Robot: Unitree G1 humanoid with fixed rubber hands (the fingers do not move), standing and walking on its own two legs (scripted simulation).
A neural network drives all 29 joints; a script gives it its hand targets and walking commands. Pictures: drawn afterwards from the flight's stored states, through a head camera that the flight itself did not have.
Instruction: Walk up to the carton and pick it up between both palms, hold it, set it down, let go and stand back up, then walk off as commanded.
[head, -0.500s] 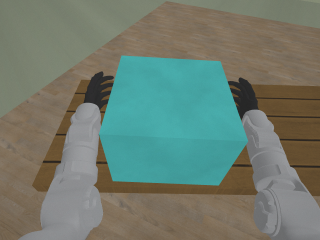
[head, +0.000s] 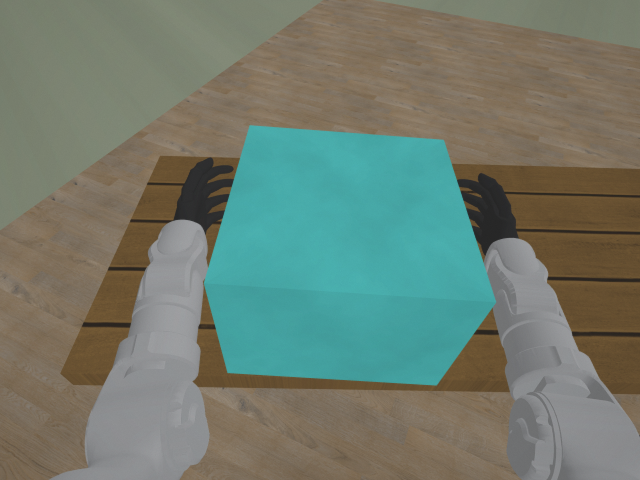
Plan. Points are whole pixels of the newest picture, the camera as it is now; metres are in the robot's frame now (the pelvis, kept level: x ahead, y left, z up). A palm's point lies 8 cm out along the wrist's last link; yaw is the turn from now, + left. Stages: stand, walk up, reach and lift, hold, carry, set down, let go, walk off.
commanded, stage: set down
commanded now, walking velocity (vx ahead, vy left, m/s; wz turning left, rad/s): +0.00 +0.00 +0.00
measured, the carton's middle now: (340, 251) +0.42 -0.01 +0.05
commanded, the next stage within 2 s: none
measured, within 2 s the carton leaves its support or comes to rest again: rests again in 0.28 s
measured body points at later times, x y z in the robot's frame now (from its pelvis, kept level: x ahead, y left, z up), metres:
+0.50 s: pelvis +0.00 +0.00 +0.00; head +0.02 +0.02 +0.45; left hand +0.43 +0.18 +0.11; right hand +0.41 -0.21 +0.11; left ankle -0.01 +0.13 -0.75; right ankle -0.02 -0.12 -0.75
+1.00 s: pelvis +0.00 +0.00 +0.00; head +0.02 +0.02 +0.45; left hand +0.43 +0.18 +0.10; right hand +0.41 -0.21 +0.11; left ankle -0.01 +0.13 -0.75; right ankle -0.02 -0.12 -0.75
